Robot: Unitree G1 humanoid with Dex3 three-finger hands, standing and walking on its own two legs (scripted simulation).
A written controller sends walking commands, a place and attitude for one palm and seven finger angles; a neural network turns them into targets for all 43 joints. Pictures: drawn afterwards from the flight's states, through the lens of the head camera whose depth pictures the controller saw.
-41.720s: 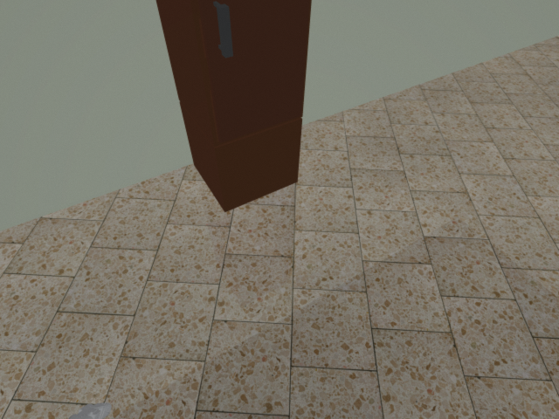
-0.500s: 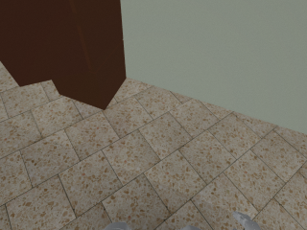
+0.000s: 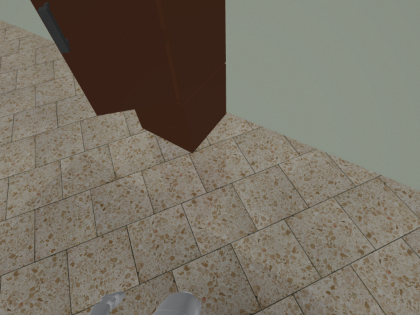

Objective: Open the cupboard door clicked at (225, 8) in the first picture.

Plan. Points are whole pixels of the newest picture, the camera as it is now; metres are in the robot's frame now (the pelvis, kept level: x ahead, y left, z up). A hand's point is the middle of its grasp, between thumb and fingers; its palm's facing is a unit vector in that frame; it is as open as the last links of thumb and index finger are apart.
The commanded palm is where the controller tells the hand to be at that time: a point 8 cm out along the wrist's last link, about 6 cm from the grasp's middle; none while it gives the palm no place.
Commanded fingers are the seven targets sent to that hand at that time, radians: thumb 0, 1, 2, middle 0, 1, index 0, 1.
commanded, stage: turn to face it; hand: left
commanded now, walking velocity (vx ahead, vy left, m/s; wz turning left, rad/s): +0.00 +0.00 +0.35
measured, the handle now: (56, 27) +0.92 +0.53 +0.08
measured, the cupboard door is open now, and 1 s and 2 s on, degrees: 44 44 44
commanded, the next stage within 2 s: take the last steps up to it in 0.16 s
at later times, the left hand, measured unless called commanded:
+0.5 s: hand out of the picture -0.01 +0.26 -0.17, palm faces +0.24 -0.95 -0.21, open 7.4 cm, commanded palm none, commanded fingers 0.00 0.90 0.90 -0.20 -0.30 -0.20 -0.30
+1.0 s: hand out of the picture +0.08 +0.22 -0.16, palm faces +0.30 -0.93 -0.21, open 7.2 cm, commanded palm none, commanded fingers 0.00 0.90 0.90 -0.20 -0.30 -0.20 -0.30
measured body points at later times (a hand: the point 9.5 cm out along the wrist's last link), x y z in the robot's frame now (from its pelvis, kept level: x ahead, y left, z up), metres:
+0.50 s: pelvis +0.01 +0.05 +0.01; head +0.03 +0.08 +0.46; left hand -0.02 +0.31 -0.15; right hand +0.14 -0.17 -0.13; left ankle -0.02 +0.13 -0.73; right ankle +0.01 -0.09 -0.66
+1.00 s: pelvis +0.12 +0.05 +0.01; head +0.15 +0.05 +0.46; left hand +0.07 +0.27 -0.14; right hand +0.18 -0.18 -0.15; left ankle +0.14 +0.21 -0.67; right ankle +0.10 -0.06 -0.73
